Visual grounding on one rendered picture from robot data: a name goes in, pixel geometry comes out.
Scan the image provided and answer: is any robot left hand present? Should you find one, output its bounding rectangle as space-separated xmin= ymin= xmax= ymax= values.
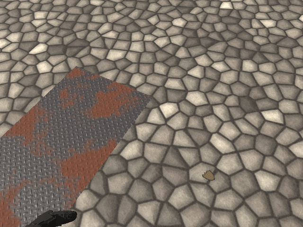
xmin=25 ymin=210 xmax=77 ymax=227

